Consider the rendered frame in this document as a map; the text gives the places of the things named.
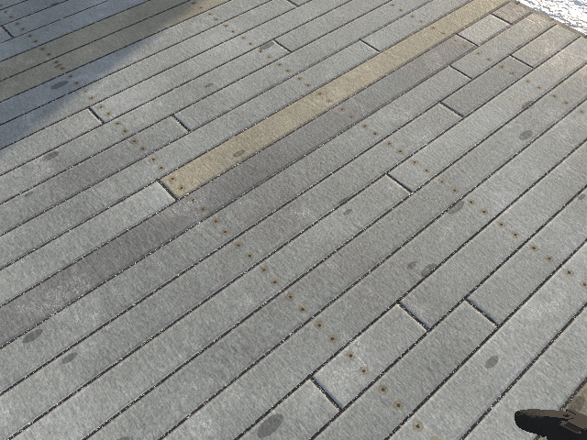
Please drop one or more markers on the robot right hand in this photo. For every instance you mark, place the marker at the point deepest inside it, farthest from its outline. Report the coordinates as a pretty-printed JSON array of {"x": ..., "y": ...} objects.
[{"x": 555, "y": 425}]

